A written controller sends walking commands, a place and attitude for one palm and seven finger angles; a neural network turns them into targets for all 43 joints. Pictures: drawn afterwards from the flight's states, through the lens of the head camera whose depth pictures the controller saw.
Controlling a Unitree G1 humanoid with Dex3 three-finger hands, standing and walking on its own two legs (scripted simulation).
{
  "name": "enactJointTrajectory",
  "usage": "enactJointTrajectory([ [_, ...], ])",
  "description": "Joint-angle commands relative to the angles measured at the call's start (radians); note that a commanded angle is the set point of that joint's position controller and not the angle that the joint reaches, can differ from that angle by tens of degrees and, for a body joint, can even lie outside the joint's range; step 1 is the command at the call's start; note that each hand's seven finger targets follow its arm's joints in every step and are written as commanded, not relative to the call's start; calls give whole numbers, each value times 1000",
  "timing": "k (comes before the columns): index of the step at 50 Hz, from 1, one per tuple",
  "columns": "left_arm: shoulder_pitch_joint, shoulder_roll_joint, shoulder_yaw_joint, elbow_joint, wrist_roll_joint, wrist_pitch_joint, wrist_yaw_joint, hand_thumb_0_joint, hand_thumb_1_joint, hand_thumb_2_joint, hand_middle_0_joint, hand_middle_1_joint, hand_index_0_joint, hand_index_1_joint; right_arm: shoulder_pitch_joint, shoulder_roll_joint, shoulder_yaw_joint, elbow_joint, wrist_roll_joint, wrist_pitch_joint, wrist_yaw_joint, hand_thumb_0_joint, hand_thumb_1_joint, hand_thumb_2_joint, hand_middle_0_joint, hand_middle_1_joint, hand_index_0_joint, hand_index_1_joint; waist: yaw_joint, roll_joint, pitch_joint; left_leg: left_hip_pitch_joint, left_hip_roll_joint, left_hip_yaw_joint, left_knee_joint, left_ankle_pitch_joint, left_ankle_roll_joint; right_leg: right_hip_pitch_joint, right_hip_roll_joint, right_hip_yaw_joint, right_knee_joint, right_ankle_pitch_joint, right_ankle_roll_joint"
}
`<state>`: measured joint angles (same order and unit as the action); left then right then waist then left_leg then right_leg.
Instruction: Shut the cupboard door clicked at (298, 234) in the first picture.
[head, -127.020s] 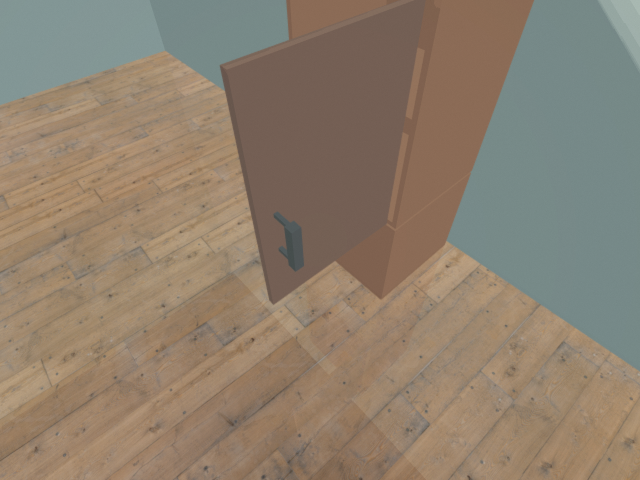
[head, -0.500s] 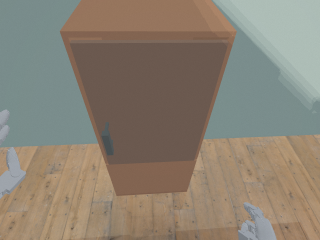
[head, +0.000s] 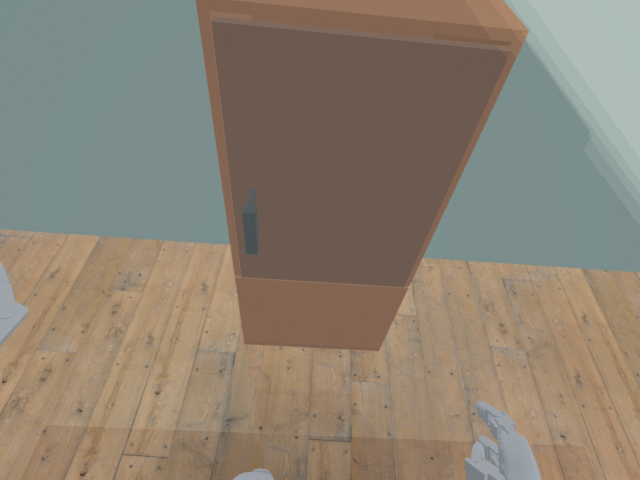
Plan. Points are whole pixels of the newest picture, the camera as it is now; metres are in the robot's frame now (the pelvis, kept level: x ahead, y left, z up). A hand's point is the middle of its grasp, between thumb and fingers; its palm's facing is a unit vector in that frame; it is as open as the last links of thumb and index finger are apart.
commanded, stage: step back with the hand held close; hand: left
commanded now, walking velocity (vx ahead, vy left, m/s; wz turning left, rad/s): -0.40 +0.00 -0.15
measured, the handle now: (252, 222) +0.58 +0.16 -0.10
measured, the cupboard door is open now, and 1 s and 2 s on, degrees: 0 0 0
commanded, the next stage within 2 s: stop stepping back and stand still in 0.10 s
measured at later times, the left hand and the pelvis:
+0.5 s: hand out of the picture +0.09 +0.26 +0.19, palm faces +0.41 -0.79 -0.45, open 7.4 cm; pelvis -0.11 -0.01 +0.00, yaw -6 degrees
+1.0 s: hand out of the picture +0.02 +0.30 +0.19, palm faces +0.39 -0.80 -0.46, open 7.5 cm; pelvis -0.20 +0.04 +0.01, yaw -4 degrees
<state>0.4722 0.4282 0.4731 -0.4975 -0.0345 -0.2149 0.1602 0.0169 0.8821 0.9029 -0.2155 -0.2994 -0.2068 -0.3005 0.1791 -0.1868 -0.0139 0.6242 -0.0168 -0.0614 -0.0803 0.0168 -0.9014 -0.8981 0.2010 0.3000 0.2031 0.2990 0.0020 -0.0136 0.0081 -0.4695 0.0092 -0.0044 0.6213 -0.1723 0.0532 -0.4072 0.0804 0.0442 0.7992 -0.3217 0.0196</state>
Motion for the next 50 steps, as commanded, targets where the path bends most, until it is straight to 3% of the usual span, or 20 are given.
enactJointTrajectory([
  [1, -39, 156, 95, -320, -5, -90, -3, 0, 900, 900, -200, -300, -200, -300, -79, -160, -63, -152, -5, -90, 17, 0, -900, -900, 200, 300, 200, 300, 1, 200, -161, -84, 294, -240, -349, -224, 92, 211, 1, 3, 85, -108, -1],
  [6, -10, 142, 64, -298, -31, -99, -14, 0, 900, 900, -200, -300, -200, -300, -50, -153, -45, -92, -11, -126, 30, 0, -900, -900, 200, 300, 200, 300, -4, 259, -231, 326, 247, -202, -293, 205, 50, 51, 12, -45, -239, -148, 1],
  [10, 23, 197, 120, -290, -34, -115, -39, 0, 900, 900, -200, -300, -200, -300, -60, -146, -47, -87, -13, -106, 43, 0, -900, -900, 200, 300, 200, 300, 12, 227, -360, 503, 214, -107, -154, 584, 7, 124, -2, -57, -472, 115, 7],
  [12, 96, 249, 186, -297, -44, -117, -41, 0, 900, 900, -200, -300, -200, -300, -67, -140, -48, -123, 5, -93, 43, 0, -900, -900, 200, 300, 200, 300, 15, 132, -389, 449, 120, 15, -83, 392, -28, 199, -59, -51, -494, 323, 5],
  [15, 201, 304, 260, -297, -77, -99, -20, 0, 900, 900, -200, -300, -200, -300, -91, -106, -31, -187, 48, -52, 33, 0, -900, -900, 200, 300, 200, 300, 14, -226, -321, 165, -3, 76, 119, -42, -44, 310, -254, 34, -382, 848, 18],
  [17, 271, 295, 274, -236, -74, -71, -13, 0, 900, 900, -200, -300, -200, -300, -95, -104, -16, -199, 51, -35, 23, 0, -900, -900, 200, 300, 200, 300, 6, -127, -228, 62, 13, 49, 97, -72, -26, 297, -267, 69, -361, 693, -24],
  [20, 150, 201, 163, -158, -65, -28, -1, 0, 900, 900, -200, -300, -200, -300, -54, -143, -12, -148, 34, -42, 0, 0, -900, -900, 200, 300, 200, 300, -37, 90, -93, 250, 33, 20, -68, 121, -19, 112, -198, 32, -356, 456, -19],
  [22, 53, 180, 105, -69, -45, -20, 8, 0, 900, 900, -200, -300, -200, -300, -24, -176, -22, -123, 33, -56, -8, 0, -900, -900, 200, 300, 200, 300, -37, 105, -59, 301, 78, -45, -101, 160, 10, 48, -128, 1, -350, 311, 33],
  [24, -31, 174, 62, -60, -33, -22, 11, 0, 900, 900, -200, -300, -200, -300, -38, -183, -23, -123, 28, -64, -11, 0, -900, -900, 200, 300, 200, 300, -31, 104, -3, 230, 115, -128, -182, -63, 18, 42, -116, -15, -406, 50, 33],
  [26, -84, 133, 0, -64, -21, -22, 8, 0, 900, 900, -200, -300, -200, -300, -44, -176, -27, -134, 31, -74, -12, 0, -900, -900, 200, 300, 200, 300, -32, 49, 65, 155, 106, -163, -273, -313, -13, 39, -95, -21, -453, -181, -18],
  [29, -127, 190, 30, -165, -13, -31, 11, 0, 900, 900, -200, -300, -200, -300, -62, -178, -39, -154, 22, -83, -15, 0, -900, -900, 200, 300, 200, 300, -22, 40, 68, 137, 52, -111, -266, -379, -50, 24, -100, -13, -494, -348, -68],
  [35, -31, 219, 96, -278, -18, -63, 27, 0, 900, 900, -200, -300, -200, -300, -14, -145, -42, -126, 6, -80, -3, 0, -900, -900, 200, 300, 200, 300, -31, -12, -20, 269, -3, -37, 161, -123, -71, -112, -304, 152, -556, -342, -196],
  [38, -84, 184, 79, -211, -22, -52, 23, 0, 900, 900, -200, -300, -200, -300, -11, -152, -32, -122, 13, -82, -11, 0, -900, -900, 200, 300, 200, 300, -51, 127, 48, 273, 35, -126, -66, -216, -61, -131, -159, 2, -388, -308, -101],
  [40, -96, 187, 89, -183, -23, -51, 21, 0, 900, 900, -200, -300, -200, -300, -29, -154, -20, -138, 11, -109, -18, 0, -900, -900, 200, 300, 200, 300, -25, 372, 42, 83, 144, -373, -521, -612, -64, 86, 19, -99, -133, -267, -31],
  [41, -107, 194, 102, -165, -18, -50, 20, 0, 900, 900, -200, -300, -200, -300, -28, -151, -20, -142, 9, -117, -16, 0, -900, -900, 200, 300, 200, 300, -10, 412, 29, -11, 175, -413, -621, -737, -88, 187, 56, -99, -7, -250, -31],
  [43, -97, 197, 107, -153, -28, -39, 5, 0, 900, 900, -200, -300, -200, -300, -19, -137, -26, -142, 4, -121, -4, 0, -900, -900, 200, 300, 200, 300, 9, 338, -20, -55, 170, -340, -655, -693, -158, 279, 76, -117, 65, -246, -41],
  [46, 25, 148, 54, -179, -41, -28, -12, 0, 900, 900, -200, -300, -200, -300, -31, -123, -29, -158, 8, -124, 18, 0, -900, -900, 200, 300, 200, 300, 19, 234, -124, 38, 94, -141, -543, -446, -168, 385, 67, -161, -206, -225, -57],
  [48, 116, 167, 59, -222, -32, -17, -16, 0, 900, 900, -200, -300, -200, -300, -20, -109, -24, -159, 20, -105, 30, 0, -900, -900, 200, 300, 200, 300, 7, 5, -144, 126, -24, 35, -180, -289, -118, 289, -83, -27, -487, -185, -89],
  [49, 142, 194, 95, -234, -30, -13, -11, 0, 900, 900, -200, -300, -200, -300, -20, -123, -35, -154, 15, -85, 35, 0, -900, -900, 200, 300, 200, 300, 6, -158, -109, 202, -67, 20, 166, -176, -93, 29, -287, 259, -638, -280, -140],
  [50, 95, 191, 79, -289, -30, -6, -10, 0, 900, 900, -200, -300, -200, -300, -32, -136, -37, -124, 9, -53, 38, 0, -900, -900, 200, 300, 200, 300, 4, -203, -50, 77, -58, -16, 370, -163, -90, -49, -413, 360, -691, -316, -196],
])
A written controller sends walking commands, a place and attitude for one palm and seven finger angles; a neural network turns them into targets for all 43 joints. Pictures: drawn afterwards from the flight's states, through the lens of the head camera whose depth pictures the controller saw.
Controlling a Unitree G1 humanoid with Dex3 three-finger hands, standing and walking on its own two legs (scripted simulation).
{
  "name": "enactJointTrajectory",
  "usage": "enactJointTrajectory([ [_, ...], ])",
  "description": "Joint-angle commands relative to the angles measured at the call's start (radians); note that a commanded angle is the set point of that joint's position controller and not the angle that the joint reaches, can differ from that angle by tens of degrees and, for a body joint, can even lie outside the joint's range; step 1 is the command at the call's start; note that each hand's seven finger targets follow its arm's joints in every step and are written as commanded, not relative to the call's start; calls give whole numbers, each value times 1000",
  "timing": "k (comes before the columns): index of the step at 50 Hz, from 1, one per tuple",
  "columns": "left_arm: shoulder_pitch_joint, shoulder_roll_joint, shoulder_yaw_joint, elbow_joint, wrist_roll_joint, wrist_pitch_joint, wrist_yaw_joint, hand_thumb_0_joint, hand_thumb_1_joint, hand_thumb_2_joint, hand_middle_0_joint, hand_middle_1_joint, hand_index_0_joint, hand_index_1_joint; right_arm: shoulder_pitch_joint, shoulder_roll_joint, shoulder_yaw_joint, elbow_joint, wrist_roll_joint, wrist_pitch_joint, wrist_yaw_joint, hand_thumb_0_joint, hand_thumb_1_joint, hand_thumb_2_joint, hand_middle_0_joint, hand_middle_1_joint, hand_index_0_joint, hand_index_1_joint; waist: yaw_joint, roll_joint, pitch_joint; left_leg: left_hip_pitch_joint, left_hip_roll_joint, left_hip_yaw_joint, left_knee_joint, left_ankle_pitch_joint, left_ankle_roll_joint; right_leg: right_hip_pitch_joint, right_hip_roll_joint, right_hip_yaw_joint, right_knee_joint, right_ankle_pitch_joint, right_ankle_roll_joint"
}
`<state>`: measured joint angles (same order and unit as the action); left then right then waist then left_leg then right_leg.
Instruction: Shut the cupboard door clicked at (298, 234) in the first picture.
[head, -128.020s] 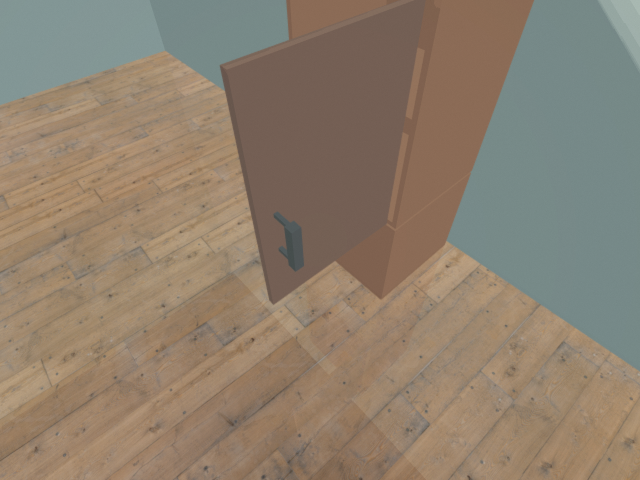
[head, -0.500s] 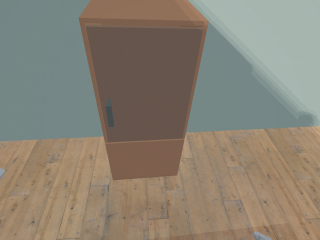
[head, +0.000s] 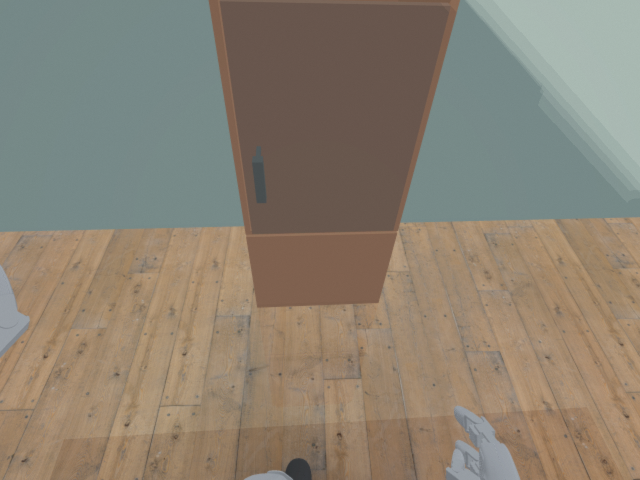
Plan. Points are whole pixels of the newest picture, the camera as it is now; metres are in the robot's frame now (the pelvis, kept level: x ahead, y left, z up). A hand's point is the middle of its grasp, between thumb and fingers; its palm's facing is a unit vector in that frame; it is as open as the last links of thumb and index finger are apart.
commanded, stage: stop stepping back and stand still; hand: left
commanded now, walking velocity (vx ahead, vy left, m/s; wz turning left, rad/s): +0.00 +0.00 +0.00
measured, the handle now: (260, 174) +0.77 +0.17 -0.10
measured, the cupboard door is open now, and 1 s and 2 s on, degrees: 0 0 0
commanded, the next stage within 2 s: let the arm hang, fingers relaxed in 1.20 s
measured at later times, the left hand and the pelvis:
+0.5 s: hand out of the picture +0.19 +0.32 +0.17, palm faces +0.35 -0.82 -0.46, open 7.5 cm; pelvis -0.02 +0.07 +0.01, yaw -1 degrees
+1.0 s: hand out of the picture +0.18 +0.32 +0.16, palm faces +0.43 -0.80 -0.42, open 7.5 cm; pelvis -0.03 +0.06 +0.01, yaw -1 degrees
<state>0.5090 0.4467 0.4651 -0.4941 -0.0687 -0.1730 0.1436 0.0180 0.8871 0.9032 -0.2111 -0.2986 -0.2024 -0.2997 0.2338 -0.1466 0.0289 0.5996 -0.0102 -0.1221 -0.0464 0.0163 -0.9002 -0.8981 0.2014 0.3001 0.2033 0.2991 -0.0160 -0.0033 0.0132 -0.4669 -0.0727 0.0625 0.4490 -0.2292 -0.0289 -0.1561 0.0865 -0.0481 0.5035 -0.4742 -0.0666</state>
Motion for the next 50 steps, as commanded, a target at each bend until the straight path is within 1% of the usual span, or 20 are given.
enactJointTrajectory([
  [1, 7, 206, 124, -299, 8, -55, 12, 0, 900, 900, -200, -300, -200, -300, -91, -180, -75, -83, -9, 19, 5, 0, -900, -900, 200, 300, 200, 300, 4, -156, -50, -9, 53, -98, 654, -113, -14, -307, -451, 414, -377, -118, -148],
  [3, -20, 154, 90, -161, 7, -44, 24, 0, 900, 900, -200, -300, -200, -300, -82, -156, -63, -96, 4, 3, -5, 0, -900, -900, 200, 300, 200, 300, -8, -130, -28, -37, 113, -123, 479, -120, -3, -179, -352, 338, -307, -110, -99],
  [4, -73, 177, 92, -177, 9, -38, 32, 0, 900, 900, -200, -300, -200, -300, -99, -162, -63, -104, 10, 2, -18, 0, -900, -900, 200, 300, 200, 300, -2, -123, -28, 13, 119, -104, 366, -127, 3, -168, -314, 291, -273, -98, -69],
  [6, -73, 139, 65, -96, 23, -36, 52, 0, 900, 900, -200, -300, -200, -300, -104, -158, -58, -84, 11, -10, -45, 0, -900, -900, 200, 300, 200, 300, 10, -42, 7, 134, 100, -56, 150, -98, 31, -158, -276, 251, -220, 97, -53],
  [7, -97, 132, 52, -106, 27, -39, 55, 0, 900, 900, -200, -300, -200, -300, -90, -164, -56, -72, 9, -19, -49, 0, -900, -900, 200, 300, 200, 300, 9, 6, -13, 207, 85, -38, 39, -44, 41, -129, -246, 216, -180, 204, -27],
  [8, -124, 135, 48, -119, 29, -47, 56, 0, 900, 900, -200, -300, -200, -300, -82, -169, -56, -69, 11, -31, -52, 0, -900, -900, 200, 300, 200, 300, 11, 48, -35, 269, 104, -53, -26, 25, 50, -105, -209, 181, -127, 309, 7],
  [10, -164, 145, 34, -175, 35, -54, 54, 0, 900, 900, -200, -300, -200, -300, -86, -191, -70, -84, 20, -48, -58, 0, -900, -900, 200, 300, 200, 300, 19, 80, -102, 373, 204, -120, -3, 346, 69, -79, -146, 123, -24, 507, 71],
  [11, -185, 157, 36, -207, 35, -58, 52, 0, 900, 900, -200, -300, -200, -300, -90, -199, -76, -97, 26, -48, -56, 0, -900, -900, 200, 300, 200, 300, 21, 47, -128, 389, 221, -121, 28, 446, 66, -58, -135, 114, -4, 577, 83],
  [13, -124, 149, 42, -202, 37, -51, 40, 0, 900, 900, -200, -300, -200, -300, -75, -175, -59, -102, 21, -42, -44, 0, -900, -900, 200, 300, 200, 300, 6, 82, -146, 331, 192, -106, 16, 495, 64, 1, -123, 59, 8, 617, 81],
  [14, -138, 148, 45, -228, 36, -52, 34, 0, 900, 900, -200, -300, -200, -300, -88, -178, -63, -105, 23, -47, -39, 0, -900, -900, 200, 300, 200, 300, 9, 107, -136, 299, 191, -114, -21, 433, 51, 13, -106, 49, 15, 532, 84],
  [17, -37, 129, 58, -214, 26, -62, 35, 0, 900, 900, -200, -300, -200, -300, -95, -180, -65, -122, 24, -49, -27, 0, -900, -900, 200, 300, 200, 300, 14, 95, -132, 238, 192, -117, -42, 328, 51, 51, -104, 48, -26, 479, 80],
  [23, 124, 155, 134, -208, 6, -79, 31, 0, 900, 900, -200, -300, -200, -300, -97, -169, -60, -149, 20, -28, -18, 0, -900, -900, 200, 300, 200, 300, 15, 162, -109, 129, 190, -127, -127, 88, 42, 78, -90, 29, -56, 346, 78],
  [24, 128, 173, 154, -212, 5, -82, 30, 0, 900, 900, -200, -300, -200, -300, -90, -172, -63, -148, 18, -30, -19, 0, -900, -900, 200, 300, 200, 300, 14, 160, -110, 129, 188, -131, -136, 83, 38, 81, -87, 23, -57, 349, 77],
  [32, -1, 95, 53, -165, 19, -81, 33, 0, 900, 900, -200, -300, -200, -300, -82, -177, -58, -122, 21, -48, -31, 0, -900, -900, 200, 300, 200, 300, 9, 108, -84, 125, 184, -125, -158, -109, 48, 56, -94, 44, -91, 309, 83],
  [34, -45, 106, 49, -163, 27, -79, 36, 0, 900, 900, -200, -300, -200, -300, -91, -181, -60, -114, 20, -55, -33, 0, -900, -900, 200, 300, 200, 300, 11, 96, -83, 138, 175, -117, -151, -141, 50, 41, -100, 57, -110, 288, 82],
  [37, -78, 83, 17, -135, 34, -75, 38, 0, 900, 900, -200, -300, -200, -300, -97, -175, -60, -106, 21, -56, -33, 0, -900, -900, 200, 300, 200, 300, 13, 45, -67, 158, 157, -106, -126, -140, 48, 5, -110, 75, -146, 261, 77],
  [39, -114, 113, 37, -151, 40, -75, 40, 0, 900, 900, -200, -300, -200, -300, -104, -177, -63, -101, 19, -56, -33, 0, -900, -900, 200, 300, 200, 300, 13, 57, -59, 170, 145, -101, -113, -150, 43, -23, -117, 90, -173, 217, 71],
  [42, -94, 102, 35, -144, 38, -79, 40, 0, 900, 900, -200, -300, -200, -300, -109, -168, -61, -105, 18, -50, -29, 0, -900, -900, 200, 300, 200, 300, 15, 49, -52, 169, 134, -99, -96, -130, 43, -31, -123, 102, -190, 204, 64],
  [44, -69, 137, 73, -146, 34, -79, 41, 0, 900, 900, -200, -300, -200, -300, -111, -170, -64, -108, 16, -45, -29, 0, -900, -900, 200, 300, 200, 300, 18, 59, -60, 171, 128, -96, -89, -100, 37, -25, -125, 101, -194, 212, 61],
  [50, 36, 112, 73, -138, 16, -78, 34, 0, 900, 900, -200, -300, -200, -300, -109, -162, -61, -125, 20, -29, -26, 0, -900, -900, 200, 300, 200, 300, 19, 74, -100, 189, 137, -90, -74, 56, 34, 17, -117, 81, -150, 345, 63],
])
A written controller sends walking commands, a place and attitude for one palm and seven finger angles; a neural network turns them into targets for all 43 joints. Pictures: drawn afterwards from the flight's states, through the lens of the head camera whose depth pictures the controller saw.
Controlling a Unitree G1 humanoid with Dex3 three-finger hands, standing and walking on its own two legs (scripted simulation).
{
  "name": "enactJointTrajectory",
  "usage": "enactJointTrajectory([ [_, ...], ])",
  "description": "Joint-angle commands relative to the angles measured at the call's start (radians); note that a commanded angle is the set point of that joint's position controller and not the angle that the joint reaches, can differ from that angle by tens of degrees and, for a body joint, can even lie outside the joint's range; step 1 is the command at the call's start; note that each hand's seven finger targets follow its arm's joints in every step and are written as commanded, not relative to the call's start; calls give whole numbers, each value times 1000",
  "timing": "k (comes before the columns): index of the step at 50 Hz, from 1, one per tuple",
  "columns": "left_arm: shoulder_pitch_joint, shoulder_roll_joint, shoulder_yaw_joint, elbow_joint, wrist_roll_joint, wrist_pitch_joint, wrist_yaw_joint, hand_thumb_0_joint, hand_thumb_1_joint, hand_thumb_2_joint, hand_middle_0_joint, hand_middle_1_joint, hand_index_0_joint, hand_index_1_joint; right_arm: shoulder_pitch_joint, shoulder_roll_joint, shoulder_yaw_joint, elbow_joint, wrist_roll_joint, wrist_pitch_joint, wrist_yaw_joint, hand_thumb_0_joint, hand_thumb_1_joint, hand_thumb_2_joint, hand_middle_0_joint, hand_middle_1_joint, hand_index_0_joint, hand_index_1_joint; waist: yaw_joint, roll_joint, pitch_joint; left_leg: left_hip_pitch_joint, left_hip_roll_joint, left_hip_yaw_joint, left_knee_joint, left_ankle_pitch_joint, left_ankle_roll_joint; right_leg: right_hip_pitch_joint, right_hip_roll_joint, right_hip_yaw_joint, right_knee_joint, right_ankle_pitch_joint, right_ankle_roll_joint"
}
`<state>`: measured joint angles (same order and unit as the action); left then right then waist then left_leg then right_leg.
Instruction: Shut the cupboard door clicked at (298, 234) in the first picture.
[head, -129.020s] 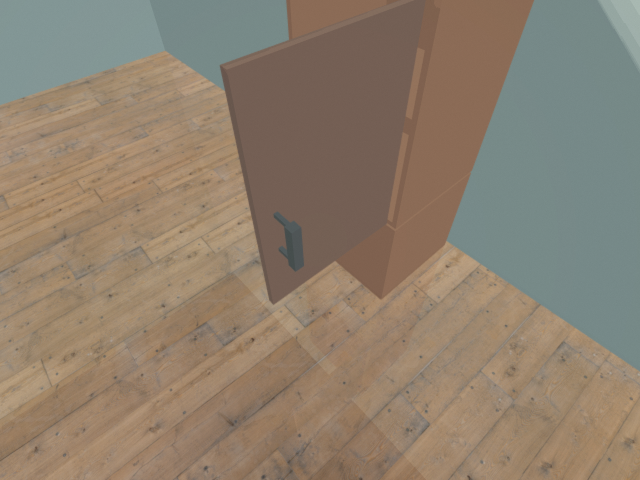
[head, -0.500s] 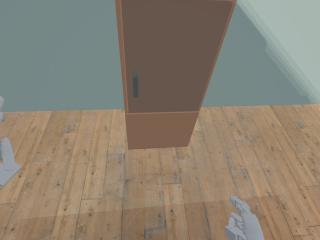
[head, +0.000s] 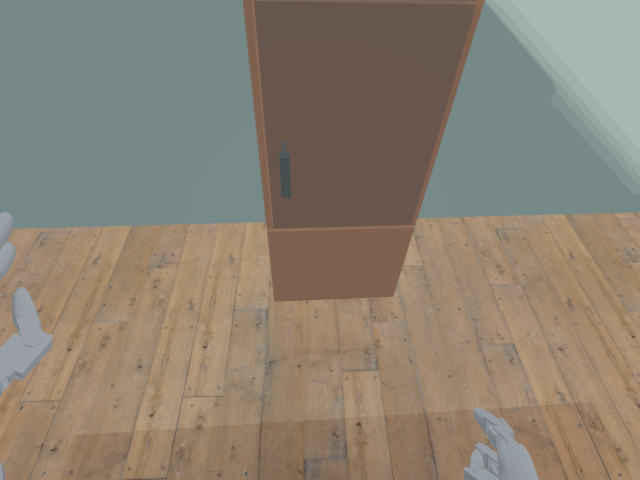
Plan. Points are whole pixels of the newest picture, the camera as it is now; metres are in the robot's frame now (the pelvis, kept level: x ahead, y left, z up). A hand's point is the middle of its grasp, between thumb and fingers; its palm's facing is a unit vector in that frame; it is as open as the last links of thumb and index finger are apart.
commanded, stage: stop stepping back and stand still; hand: left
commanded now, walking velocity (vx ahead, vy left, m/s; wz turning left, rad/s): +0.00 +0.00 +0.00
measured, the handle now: (285, 169) +0.80 +0.12 -0.11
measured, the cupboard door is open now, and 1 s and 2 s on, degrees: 0 0 0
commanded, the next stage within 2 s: let the arm hang, fingers relaxed in 0.20 s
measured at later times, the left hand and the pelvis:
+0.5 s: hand (152, 474) +0.15 +0.23 -0.10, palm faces -0.03 -0.93 -0.36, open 7.4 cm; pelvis +0.00 +0.01 -0.01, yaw +0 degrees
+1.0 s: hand out of the picture -0.02 +0.22 -0.16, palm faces +0.02 -0.96 -0.29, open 7.4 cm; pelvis +0.00 +0.00 +0.00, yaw +0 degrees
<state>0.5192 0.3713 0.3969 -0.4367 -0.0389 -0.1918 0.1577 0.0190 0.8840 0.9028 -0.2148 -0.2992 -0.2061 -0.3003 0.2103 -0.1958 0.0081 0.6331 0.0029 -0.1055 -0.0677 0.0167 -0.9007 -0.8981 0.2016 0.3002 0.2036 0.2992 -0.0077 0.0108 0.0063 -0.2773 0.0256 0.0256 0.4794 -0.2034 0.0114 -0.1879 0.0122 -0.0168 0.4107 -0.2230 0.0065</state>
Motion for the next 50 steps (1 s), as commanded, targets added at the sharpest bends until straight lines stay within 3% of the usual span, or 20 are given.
enactJointTrajectory([
  [1, 37, 186, 143, -187, -16, -58, 19, 0, 900, 900, -200, -300, -200, -300, -86, -115, -42, -160, 9, -41, -4, 0, -900, -900, 200, 300, 200, 300, 11, 52, -97, 3, 39, -50, -98, 51, -6, 50, -43, 52, -55, 115, -9],
  [8, 10, 171, 112, -167, -18, -43, 17, 0, 900, 900, -200, -300, -200, -300, -84, -126, -48, -161, 15, -31, -9, 0, -900, -900, 200, 300, 200, 300, 9, 23, -102, 40, 43, -33, -73, 104, -2, 29, -49, 60, -57, 174, -3],
  [12, -38, 184, 107, -208, -13, -46, 21, 0, 900, 900, -200, -300, -200, -300, -86, -126, -48, -162, 14, -34, -14, 0, -900, -900, 200, 300, 200, 300, 9, 34, -114, 58, 39, -32, -71, 118, 0, 39, -49, 60, -52, 188, -4],
  [14, -65, 213, 126, -241, -11, -47, 24, 0, 900, 900, -200, -300, -200, -300, -92, -132, -49, -163, 10, -37, -18, 0, -900, -900, 200, 300, 200, 300, 11, 71, -108, 58, 36, -37, -82, 117, -3, 36, -44, 56, -52, 173, -3],
  [15, -55, 30, -308, 568, 66, 89, -123, 0, 900, 900, -200, -300, -200, -300, -157, -304, -89, 59, 6, -87, 76, 0, -900, -900, 200, 300, 200, 300, -18, 50, -19, -22, 69, -64, 80, 321, 10, -72, -116, 9, 107, 310, -30],
  [16, -66, 27, -278, 597, 63, 167, -145, 0, 900, 900, -200, -300, -200, -300, -72, -275, -96, 72, 1, -26, 80, 0, -900, -900, 200, 300, 200, 300, -9, 63, -91, 46, 74, -38, 59, 322, -2, -85, -114, 70, 80, 255, -42],
  [18, -107, 11, -290, 622, 63, 185, -154, 0, 900, 900, -200, -300, -200, -300, -59, -260, -84, 70, -9, 3, 77, 0, -900, -900, 200, 300, 200, 300, -2, 57, -93, -6, 96, -76, 33, 240, 23, -103, -89, 30, 120, 87, -38],
  [20, -157, 42, -297, 724, 70, 176, -160, 0, 900, 900, -200, -300, -200, -300, -71, -274, -71, 76, -16, 27, 76, 0, -900, -900, 200, 300, 200, 300, 9, -59, -91, -28, 99, -114, 11, 261, 42, -63, -70, 28, 133, 70, -40],
  [23, -223, 79, -308, 897, 72, 174, -158, 0, 900, 900, -200, -300, -200, -300, -79, -282, -64, 105, -23, 51, 72, 0, -900, -900, 200, 300, 200, 300, 6, -218, -112, 14, 66, -113, 34, 242, 38, -50, -108, 86, 98, 133, -58],
  [25, -248, 67, -325, 1004, 68, 183, -151, 0, 900, 900, -200, -300, -200, -300, -72, -250, -52, 136, -26, 71, 69, 0, -900, -900, 200, 300, 200, 300, 2, -174, -111, 43, 48, -100, 29, 217, 29, -54, -126, 107, 79, 128, -64],
  [30, -249, 26, -352, 1214, 61, 196, -144, 0, 900, 900, -200, -300, -200, -300, -69, -195, -32, 223, -27, 98, 63, 0, -900, -900, 200, 300, 200, 300, 8, 68, -52, 39, 49, -104, -58, 55, 22, -50, -107, 110, 11, -29, -48],
  [33, -232, 0, -349, 1311, 58, 194, -144, 0, 900, 900, -200, -300, -200, -300, -42, -175, -32, 277, -27, 104, 54, 0, -900, -900, 200, 300, 200, 300, 8, 134, -22, 27, 46, -110, -93, -47, 19, -41, -102, 112, -34, -72, -58],
  [37, -231, 1, -355, 1406, 55, 189, -146, 0, 900, 900, -200, -300, -200, -300, 1, -180, -39, 332, -22, 105, 45, 0, -900, -900, 200, 300, 200, 300, 4, 117, -2, 43, 57, -120, -116, -80, 19, -36, -103, 109, -76, -81, -63],
  [44, -225, -2, -361, 1501, 55, 182, -143, 0, 900, 900, -200, -300, -200, -300, 46, -194, -47, 393, -16, 101, 39, 0, -900, -900, 200, 300, 200, 300, 1, -33, 38, 87, 69, -112, -134, -45, 24, -60, -107, 103, -111, -81, -60],
  [50, -235, 1, -360, 1527, 55, 183, -139, 0, 900, 900, -200, -300, -200, -300, 44, -184, -44, 426, -18, 98, 40, 0, -900, -900, 200, 300, 200, 300, 3, -56, 65, 80, 71, -110, -162, -42, 25, -56, -110, 96, -111, -78, -53],
])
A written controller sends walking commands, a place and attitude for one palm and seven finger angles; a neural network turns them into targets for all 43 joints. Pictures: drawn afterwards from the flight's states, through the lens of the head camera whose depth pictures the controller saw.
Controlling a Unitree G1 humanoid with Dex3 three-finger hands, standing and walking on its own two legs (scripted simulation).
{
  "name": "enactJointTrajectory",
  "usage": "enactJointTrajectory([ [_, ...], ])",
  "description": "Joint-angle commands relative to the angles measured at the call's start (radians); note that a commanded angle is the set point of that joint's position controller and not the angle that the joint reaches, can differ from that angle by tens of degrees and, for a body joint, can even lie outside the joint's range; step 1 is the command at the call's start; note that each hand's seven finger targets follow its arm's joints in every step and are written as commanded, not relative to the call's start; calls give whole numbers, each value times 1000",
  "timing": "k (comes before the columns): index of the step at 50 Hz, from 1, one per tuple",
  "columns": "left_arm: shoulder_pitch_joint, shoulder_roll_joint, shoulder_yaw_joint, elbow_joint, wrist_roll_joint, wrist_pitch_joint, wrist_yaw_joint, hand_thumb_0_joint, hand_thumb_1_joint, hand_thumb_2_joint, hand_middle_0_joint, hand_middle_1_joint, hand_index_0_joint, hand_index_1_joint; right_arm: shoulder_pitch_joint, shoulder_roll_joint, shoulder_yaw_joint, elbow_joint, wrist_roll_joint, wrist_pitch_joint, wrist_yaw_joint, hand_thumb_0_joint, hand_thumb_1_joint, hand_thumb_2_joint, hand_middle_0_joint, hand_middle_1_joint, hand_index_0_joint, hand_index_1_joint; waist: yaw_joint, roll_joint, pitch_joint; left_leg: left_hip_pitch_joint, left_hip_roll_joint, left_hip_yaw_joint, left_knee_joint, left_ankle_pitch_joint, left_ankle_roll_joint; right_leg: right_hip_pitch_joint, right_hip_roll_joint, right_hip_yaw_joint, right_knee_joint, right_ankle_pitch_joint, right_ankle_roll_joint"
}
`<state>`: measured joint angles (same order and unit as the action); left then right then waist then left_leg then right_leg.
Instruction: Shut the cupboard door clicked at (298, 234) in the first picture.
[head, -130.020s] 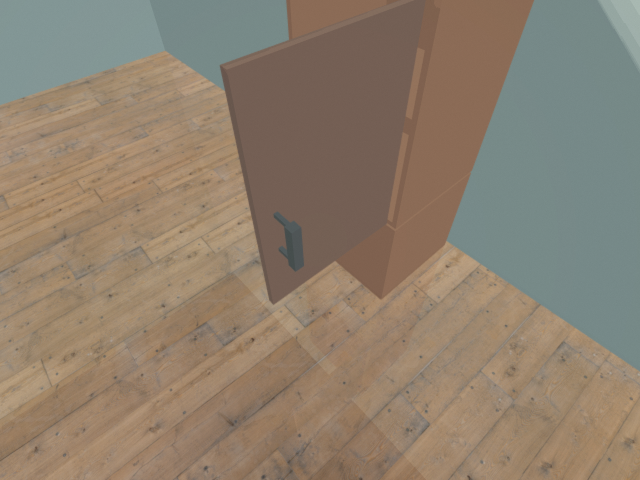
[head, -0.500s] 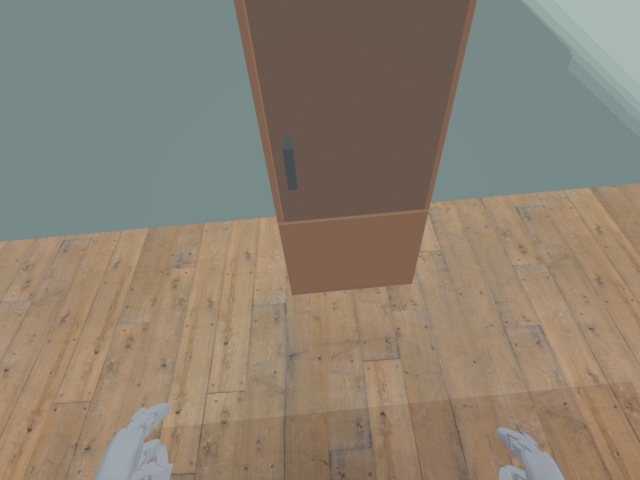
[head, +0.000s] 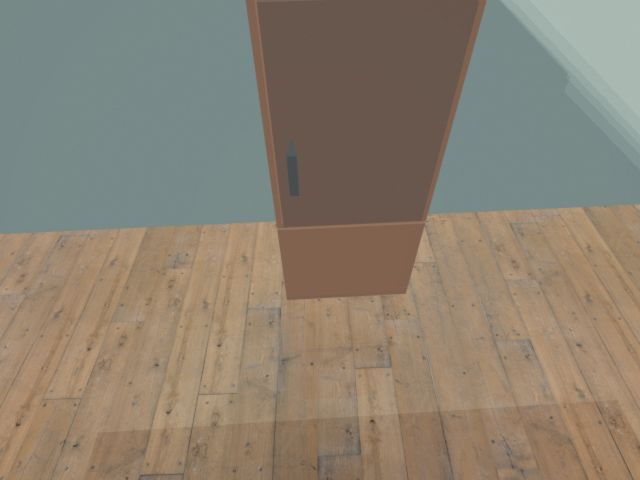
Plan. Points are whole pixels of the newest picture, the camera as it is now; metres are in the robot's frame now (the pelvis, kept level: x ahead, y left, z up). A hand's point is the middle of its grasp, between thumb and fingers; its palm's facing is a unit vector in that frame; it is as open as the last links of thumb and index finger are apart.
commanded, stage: let the arm hang, fingers relaxed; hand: left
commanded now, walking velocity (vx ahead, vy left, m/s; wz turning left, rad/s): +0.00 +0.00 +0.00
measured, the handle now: (292, 168) +0.81 +0.12 -0.11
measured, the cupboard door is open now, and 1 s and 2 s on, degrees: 0 0 0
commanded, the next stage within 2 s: look to check the result in 0.40 s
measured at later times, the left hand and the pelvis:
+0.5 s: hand out of the picture +0.06 +0.20 -0.17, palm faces +0.00 -0.97 -0.24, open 7.4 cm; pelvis +0.02 +0.00 +0.00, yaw +0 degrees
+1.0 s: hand out of the picture +0.06 +0.20 -0.16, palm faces +0.02 -0.96 -0.27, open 7.4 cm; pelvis +0.04 -0.01 +0.01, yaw +0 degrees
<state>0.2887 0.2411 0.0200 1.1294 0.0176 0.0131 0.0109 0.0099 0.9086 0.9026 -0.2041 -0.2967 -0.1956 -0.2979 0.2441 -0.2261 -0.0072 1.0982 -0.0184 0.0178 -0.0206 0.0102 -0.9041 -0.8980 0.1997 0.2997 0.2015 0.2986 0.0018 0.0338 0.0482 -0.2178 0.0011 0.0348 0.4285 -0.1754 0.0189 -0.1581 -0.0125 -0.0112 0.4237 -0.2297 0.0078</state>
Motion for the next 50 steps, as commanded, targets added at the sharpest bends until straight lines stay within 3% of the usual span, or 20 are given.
enactJointTrajectory([
  [1, -3, 128, 16, -38, -1, -21, 8, 0, 900, 900, -200, -300, -200, -300, 8, -153, -29, -36, 2, -25, -6, 0, -900, -900, 200, 300, 200, 300, -5, -76, 23, 23, 97, -117, -116, -77, 17, -88, -84, 90, -124, -74, -53],
  [10, -29, 141, 21, -42, 1, -23, 8, 0, 900, 900, -200, -300, -200, -300, -21, -152, -29, -27, 2, -30, -4, 0, -900, -900, 200, 300, 200, 300, -1, -44, 25, 21, 96, -114, -134, -63, 15, -70, -86, 92, -122, -38, -48],
  [15, -48, 148, 25, -47, -1, -31, 8, 0, 900, 900, -200, -300, -200, -300, -37, -162, -30, -28, 2, -39, -6, 0, -900, -900, 200, 300, 200, 300, -1, -38, -31, 59, 99, -108, -113, 62, 14, -24, -91, 89, -116, 55, -48],
  [23, -67, 153, 26, -42, -3, -32, 8, 0, 900, 900, -200, -300, -200, -300, -55, -172, -26, -25, 2, -40, -9, 0, -900, -900, 200, 300, 200, 300, -2, -7, -37, 82, 102, -107, -116, 117, 9, 9, -93, 85, -128, 108, -47],
  [39, -68, 168, 24, -36, -3, -36, 10, 0, 900, 900, -200, -300, -200, -300, -80, -193, -24, -27, 6, -36, -10, 0, -900, -900, 200, 300, 200, 300, -4, -59, -37, 129, 109, -102, -116, 182, 9, 27, -99, 72, -147, 185, -43],
  [50, -65, 164, 22, -31, -5, -36, 12, 0, 900, 900, -200, -300, -200, -300, -84, -182, -21, -22, 5, -36, -11, 0, -900, -900, 200, 300, 200, 300, -4, -43, -39, 137, 107, -98, -116, 193, 6, 44, -104, 70, -151, 212, -43],
])
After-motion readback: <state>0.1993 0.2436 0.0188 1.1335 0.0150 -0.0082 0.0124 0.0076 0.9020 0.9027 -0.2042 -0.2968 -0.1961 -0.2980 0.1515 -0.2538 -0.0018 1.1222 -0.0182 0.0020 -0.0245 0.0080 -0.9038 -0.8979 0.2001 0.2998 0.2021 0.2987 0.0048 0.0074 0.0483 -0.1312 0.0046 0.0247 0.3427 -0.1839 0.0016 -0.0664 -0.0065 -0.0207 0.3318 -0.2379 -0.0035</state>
